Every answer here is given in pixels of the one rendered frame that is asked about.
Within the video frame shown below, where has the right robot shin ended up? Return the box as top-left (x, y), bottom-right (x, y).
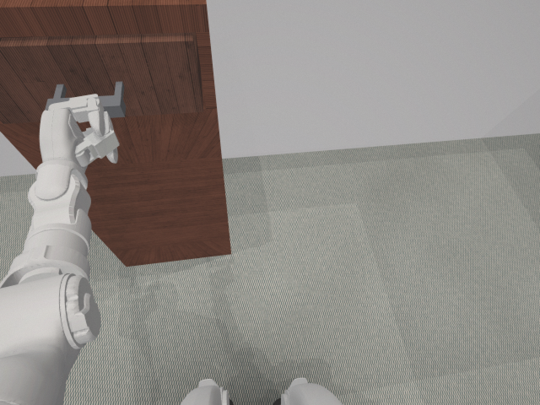
top-left (288, 378), bottom-right (308, 390)

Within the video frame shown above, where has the robot left hand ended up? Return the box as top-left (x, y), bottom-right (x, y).
top-left (40, 94), bottom-right (120, 173)

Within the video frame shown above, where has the left robot upper arm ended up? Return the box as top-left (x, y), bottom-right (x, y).
top-left (0, 273), bottom-right (101, 405)

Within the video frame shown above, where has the right robot thigh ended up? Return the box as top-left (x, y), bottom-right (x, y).
top-left (281, 383), bottom-right (343, 405)

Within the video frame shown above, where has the handle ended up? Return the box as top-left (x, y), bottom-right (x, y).
top-left (45, 81), bottom-right (126, 118)

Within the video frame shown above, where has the drawer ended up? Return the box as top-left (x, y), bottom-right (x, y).
top-left (0, 32), bottom-right (203, 124)

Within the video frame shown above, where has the left robot forearm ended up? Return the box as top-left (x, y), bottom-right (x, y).
top-left (0, 159), bottom-right (92, 288)

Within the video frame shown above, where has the cabinet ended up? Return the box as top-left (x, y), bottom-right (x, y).
top-left (0, 0), bottom-right (231, 267)

